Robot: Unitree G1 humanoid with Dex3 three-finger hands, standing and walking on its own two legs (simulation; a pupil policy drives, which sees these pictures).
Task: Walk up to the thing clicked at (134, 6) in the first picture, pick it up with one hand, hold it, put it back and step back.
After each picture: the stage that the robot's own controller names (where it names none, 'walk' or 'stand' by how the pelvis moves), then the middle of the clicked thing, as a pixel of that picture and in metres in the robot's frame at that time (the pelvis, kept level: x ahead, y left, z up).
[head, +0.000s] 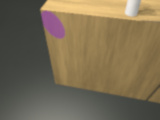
stand; out of the picture +0.86 -0.28 +0.14
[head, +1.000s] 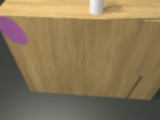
rise first; out of the picture +0.80 -0.04 +0.17
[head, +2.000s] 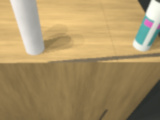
stand; (28, 21) +0.49 +0.21 +0.17
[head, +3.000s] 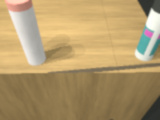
stand; (29, 34) +0.47 +0.20 +0.16
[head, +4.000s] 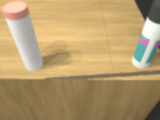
stand; (26, 40) +0.46 +0.22 +0.14
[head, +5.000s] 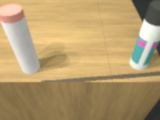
stand; (22, 43) +0.45 +0.23 +0.14
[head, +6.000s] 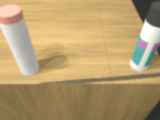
stand; (21, 44) +0.44 +0.23 +0.14
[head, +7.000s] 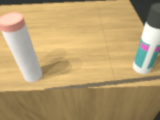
rise first; (23, 51) +0.41 +0.23 +0.14
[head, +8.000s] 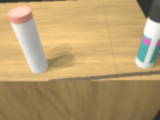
go down; (30, 43) +0.45 +0.23 +0.15
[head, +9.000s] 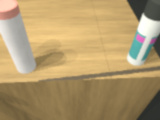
go down; (17, 41) +0.45 +0.22 +0.15
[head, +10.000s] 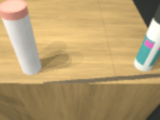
go down; (24, 42) +0.44 +0.21 +0.15
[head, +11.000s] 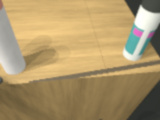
close in; (2, 39) +0.43 +0.23 +0.17
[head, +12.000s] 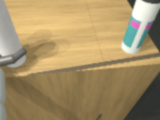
close; (2, 31) +0.45 +0.23 +0.18
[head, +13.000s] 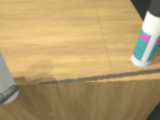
lift; out of the picture +0.31 +0.25 +0.18
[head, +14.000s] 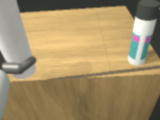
lift; (10, 35) +0.32 +0.19 +0.30
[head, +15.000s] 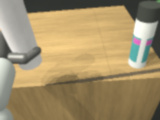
hold; (15, 25) +0.35 +0.17 +0.31
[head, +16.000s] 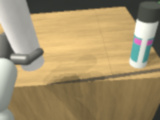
hold; (18, 26) +0.34 +0.17 +0.31
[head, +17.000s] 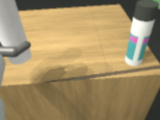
crouch; (6, 20) +0.38 +0.21 +0.31
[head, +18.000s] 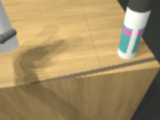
lower; out of the picture +0.48 +0.23 +0.26
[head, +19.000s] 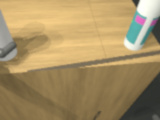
lower; out of the picture +0.46 +0.25 +0.19
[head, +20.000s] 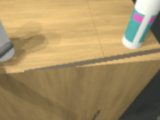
lower; out of the picture +0.46 +0.25 +0.19
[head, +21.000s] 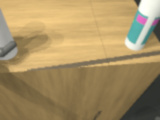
lower; out of the picture +0.46 +0.25 +0.19
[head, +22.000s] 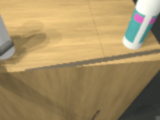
rest; out of the picture +0.46 +0.25 +0.19
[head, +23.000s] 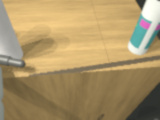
withdraw; out of the picture +0.45 +0.24 +0.19
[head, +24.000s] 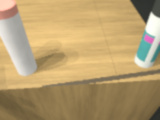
sink last; (16, 42) +0.43 +0.23 +0.17
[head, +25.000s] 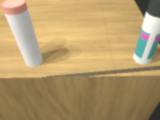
stand; (25, 36) +0.47 +0.24 +0.16
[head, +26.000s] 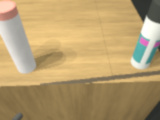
stand; (16, 42) +0.44 +0.24 +0.15
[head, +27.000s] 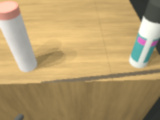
stand; (18, 41) +0.45 +0.24 +0.15
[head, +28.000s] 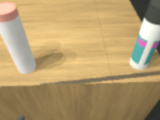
stand; (17, 42) +0.44 +0.25 +0.15
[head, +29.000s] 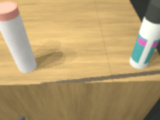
stand; (18, 41) +0.44 +0.25 +0.15
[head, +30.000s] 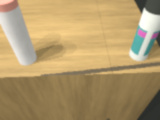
walk; (17, 34) +0.47 +0.24 +0.15
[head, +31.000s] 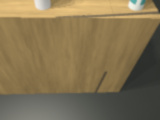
walk; out of the picture +0.73 +0.19 +0.16
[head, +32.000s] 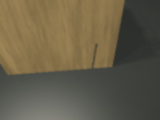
stand; out of the picture +1.09 +0.32 +0.16
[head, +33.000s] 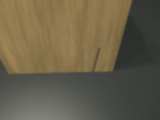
stand; out of the picture +1.10 +0.24 +0.15
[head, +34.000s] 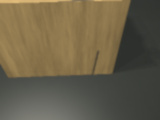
stand; out of the picture +1.10 +0.23 +0.14
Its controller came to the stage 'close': yes
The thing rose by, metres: 0.20
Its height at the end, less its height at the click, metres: +0.00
